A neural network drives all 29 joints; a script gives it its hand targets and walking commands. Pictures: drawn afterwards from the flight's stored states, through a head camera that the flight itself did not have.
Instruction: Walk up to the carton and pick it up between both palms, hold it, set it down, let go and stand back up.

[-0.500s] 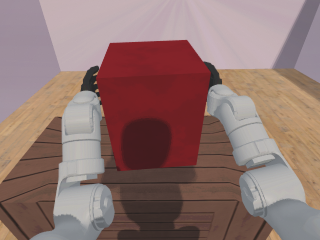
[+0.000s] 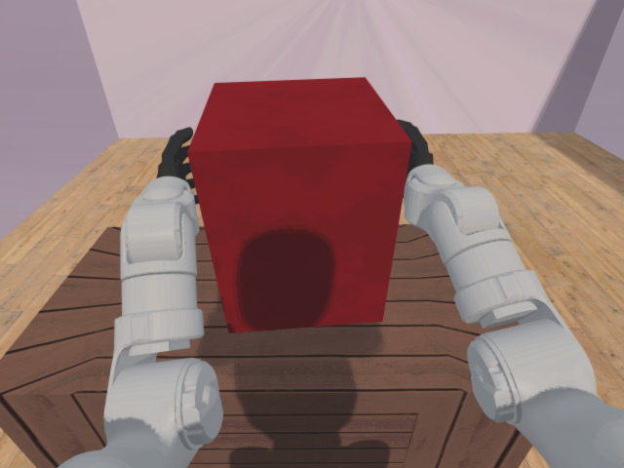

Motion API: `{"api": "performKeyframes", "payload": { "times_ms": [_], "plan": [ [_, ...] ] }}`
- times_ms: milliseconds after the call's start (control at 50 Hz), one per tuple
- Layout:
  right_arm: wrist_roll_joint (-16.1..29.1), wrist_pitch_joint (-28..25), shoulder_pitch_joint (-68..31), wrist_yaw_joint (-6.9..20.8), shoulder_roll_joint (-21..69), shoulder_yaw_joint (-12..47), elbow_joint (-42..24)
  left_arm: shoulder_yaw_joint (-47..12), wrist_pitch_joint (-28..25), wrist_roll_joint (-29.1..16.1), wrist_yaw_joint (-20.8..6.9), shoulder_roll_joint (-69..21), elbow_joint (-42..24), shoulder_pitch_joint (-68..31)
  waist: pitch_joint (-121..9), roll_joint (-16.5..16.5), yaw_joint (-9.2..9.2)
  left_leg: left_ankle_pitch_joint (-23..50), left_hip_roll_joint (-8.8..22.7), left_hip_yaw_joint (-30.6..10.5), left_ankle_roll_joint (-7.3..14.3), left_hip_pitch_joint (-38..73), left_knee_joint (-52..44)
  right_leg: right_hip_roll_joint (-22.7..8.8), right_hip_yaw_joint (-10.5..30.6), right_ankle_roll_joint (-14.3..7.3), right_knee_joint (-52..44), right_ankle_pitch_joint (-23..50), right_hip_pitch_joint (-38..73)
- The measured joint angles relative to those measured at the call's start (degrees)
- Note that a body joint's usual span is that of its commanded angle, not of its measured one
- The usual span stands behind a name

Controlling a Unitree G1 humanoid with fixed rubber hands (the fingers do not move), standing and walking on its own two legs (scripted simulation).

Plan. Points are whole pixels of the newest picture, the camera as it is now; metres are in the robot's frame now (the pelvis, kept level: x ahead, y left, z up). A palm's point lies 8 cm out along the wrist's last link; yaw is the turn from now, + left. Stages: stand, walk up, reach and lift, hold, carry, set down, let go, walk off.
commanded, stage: hold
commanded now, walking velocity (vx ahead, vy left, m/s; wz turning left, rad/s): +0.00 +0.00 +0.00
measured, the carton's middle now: (298, 202) +0.38 +0.00 +0.23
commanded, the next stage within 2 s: set down in 0.52 s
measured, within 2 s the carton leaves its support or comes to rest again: neither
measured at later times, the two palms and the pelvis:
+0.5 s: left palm (175, 190) +0.36 +0.15 +0.27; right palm (416, 178) +0.36 -0.14 +0.27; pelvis +0.00 +0.00 +0.00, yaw +0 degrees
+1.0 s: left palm (164, 189) +0.38 +0.17 +0.26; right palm (393, 193) +0.38 -0.12 +0.24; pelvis +0.00 +0.00 +0.00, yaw +1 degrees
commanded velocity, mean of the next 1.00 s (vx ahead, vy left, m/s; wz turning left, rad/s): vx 0.00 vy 0.00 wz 0.00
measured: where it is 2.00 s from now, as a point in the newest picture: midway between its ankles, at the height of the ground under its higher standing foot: outside the picture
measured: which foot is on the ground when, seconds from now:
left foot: down 0.00-1.00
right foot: down 0.00-1.00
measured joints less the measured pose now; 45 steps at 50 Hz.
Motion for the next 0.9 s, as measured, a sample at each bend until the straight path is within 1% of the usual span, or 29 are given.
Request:
{"api": "performKeyframes", "payload": {
  "times_ms": [540,600,680,760,900],
  "plan": [
    [0.0,0.2,-0.3,0.0,0.0,-0.2,0.4,0.0,0.0,0.1,0.0,0.0,0.4,-0.2,-0.1,-0.1,0.02,-0.1,0.0,0.1,0.0,0.0,0.1,0.0,0.1,0.0,0.1,-0.1,-0.1],
    [0.5,0.3,0.4,-0.2,-0.3,0.3,-0.8,0.1,0.1,0.2,0.0,-0.3,-0.3,0.0,0.0,-0.3,-0.12,0.1,-0.1,-0.1,0.1,0.3,-0.3,-0.1,0.0,0.0,-0.5,0.1,0.4],
    [0.2,-0.9,0.7,-0.3,0.0,-0.5,-1.1,1.1,-1.1,0.9,-0.2,-0.9,0.0,-0.7,0.2,-0.6,-0.42,0.6,-0.3,-0.5,0.2,0.5,-1.0,-0.3,-0.4,0.1,-1.2,0.5,0.8],
    [-2.7,-4.0,-1.2,0.8,1.6,-3.4,1.5,3.1,-4.2,2.3,-1.0,-1.0,2.3,-2.7,0.8,-0.7,-0.34,1.0,-0.5,-0.4,0.2,0.6,-1.4,-0.4,-0.4,0.0,-1.2,0.7,0.7],
    [-11.7,-13.1,-3.1,4.3,5.8,-10.3,9.1,7.2,-12.8,7.7,-4.2,-0.9,10.1,-6.1,3.1,-1.6,0.71,1.7,-0.9,-0.1,0.4,3.6,-3.5,-0.9,-0.1,0.1,-1.5,0.5,2.8]
  ]
}}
